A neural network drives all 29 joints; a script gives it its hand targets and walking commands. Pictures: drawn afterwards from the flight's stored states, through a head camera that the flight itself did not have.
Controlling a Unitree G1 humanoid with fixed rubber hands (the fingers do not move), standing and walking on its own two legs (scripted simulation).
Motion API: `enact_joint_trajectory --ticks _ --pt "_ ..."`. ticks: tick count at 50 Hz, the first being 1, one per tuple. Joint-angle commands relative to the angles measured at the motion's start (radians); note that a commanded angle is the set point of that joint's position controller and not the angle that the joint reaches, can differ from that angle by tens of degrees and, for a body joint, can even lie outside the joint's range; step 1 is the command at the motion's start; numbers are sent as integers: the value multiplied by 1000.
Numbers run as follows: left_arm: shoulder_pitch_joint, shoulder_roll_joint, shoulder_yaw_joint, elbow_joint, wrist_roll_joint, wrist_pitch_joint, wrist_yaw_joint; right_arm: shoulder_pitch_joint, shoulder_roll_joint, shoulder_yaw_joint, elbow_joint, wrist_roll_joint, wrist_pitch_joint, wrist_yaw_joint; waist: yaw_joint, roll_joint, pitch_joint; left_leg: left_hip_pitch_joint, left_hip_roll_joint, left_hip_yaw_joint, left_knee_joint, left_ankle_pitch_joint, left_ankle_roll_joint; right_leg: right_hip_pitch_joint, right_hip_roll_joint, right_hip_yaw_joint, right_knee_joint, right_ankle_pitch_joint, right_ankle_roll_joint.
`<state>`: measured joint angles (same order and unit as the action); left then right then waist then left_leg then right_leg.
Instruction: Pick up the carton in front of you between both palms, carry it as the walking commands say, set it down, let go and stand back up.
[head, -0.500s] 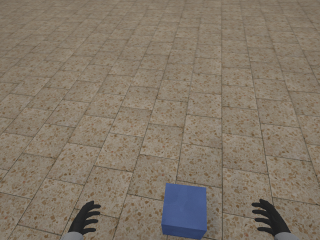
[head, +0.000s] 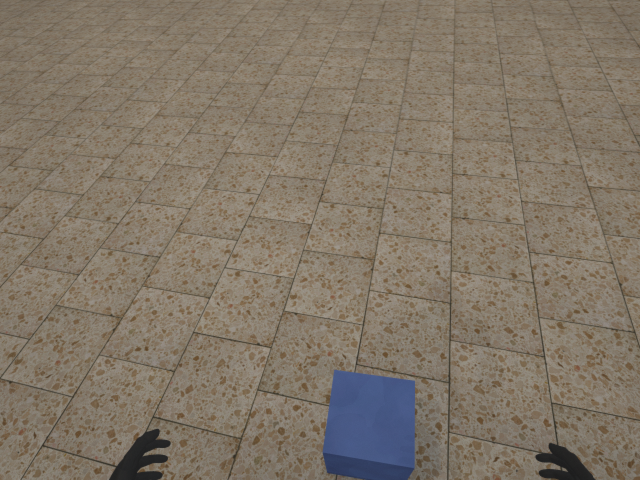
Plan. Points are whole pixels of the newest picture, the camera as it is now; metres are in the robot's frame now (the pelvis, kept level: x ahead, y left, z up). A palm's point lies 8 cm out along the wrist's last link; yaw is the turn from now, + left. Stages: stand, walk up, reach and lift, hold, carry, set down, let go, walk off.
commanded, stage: stand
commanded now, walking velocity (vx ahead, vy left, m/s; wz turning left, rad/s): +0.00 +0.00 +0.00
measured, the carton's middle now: (369, 429) +0.35 -0.06 -0.65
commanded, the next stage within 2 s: none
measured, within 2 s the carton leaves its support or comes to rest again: neither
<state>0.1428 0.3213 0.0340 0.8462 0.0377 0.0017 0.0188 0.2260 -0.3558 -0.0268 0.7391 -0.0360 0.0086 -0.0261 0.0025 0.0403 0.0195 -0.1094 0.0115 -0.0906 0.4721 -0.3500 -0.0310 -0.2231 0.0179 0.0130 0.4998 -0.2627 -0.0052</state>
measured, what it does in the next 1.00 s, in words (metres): stands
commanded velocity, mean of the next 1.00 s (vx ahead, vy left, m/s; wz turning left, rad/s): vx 0.00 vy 0.00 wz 0.00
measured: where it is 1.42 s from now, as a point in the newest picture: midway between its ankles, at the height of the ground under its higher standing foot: outside the picture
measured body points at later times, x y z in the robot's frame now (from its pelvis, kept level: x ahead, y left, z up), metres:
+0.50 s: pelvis -0.01 +0.00 +0.00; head -0.01 -0.01 +0.45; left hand +0.10 +0.31 -0.10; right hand +0.09 -0.30 -0.11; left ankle -0.06 +0.14 -0.74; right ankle +0.00 -0.12 -0.74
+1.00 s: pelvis -0.02 +0.00 +0.01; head -0.02 -0.01 +0.46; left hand +0.09 +0.31 -0.10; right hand +0.07 -0.31 -0.11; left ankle -0.06 +0.15 -0.74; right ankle +0.00 -0.12 -0.74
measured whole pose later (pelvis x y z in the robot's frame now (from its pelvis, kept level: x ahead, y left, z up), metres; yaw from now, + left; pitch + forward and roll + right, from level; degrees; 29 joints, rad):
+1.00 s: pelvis -0.02 +0.00 +0.01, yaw -1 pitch -2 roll +0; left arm 0.10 0.37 0.02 1.03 0.02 0.00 0.00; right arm 0.19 -0.39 0.00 0.94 -0.02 -0.01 -0.02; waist 0.01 0.02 0.03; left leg -0.07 0.01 -0.06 0.39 -0.28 -0.03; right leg -0.19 0.01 0.04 0.42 -0.19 0.00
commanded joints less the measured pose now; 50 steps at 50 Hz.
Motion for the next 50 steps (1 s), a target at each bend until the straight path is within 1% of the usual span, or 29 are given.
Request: enact_joint_trajectory --ticks 1,30,50 --pt "-34 167 37 -37 -2 -12 3 -7 -141 -32 -46 1 -15 -6 2 -35 -52 -69 54 -19 -62 285 24 105 -88 79 -67 283 -17" --pt "-72 202 26 99 -13 -10 -9 -31 -179 -15 96 8 -26 -4 8 -34 -14 -59 78 -28 -136 215 36 106 -101 110 -126 201 -22" --pt "-83 221 15 147 -21 -13 -10 -52 -192 -10 165 15 -26 3 5 -36 -12 -42 87 -27 -155 208 39 99 -109 122 -141 201 -22"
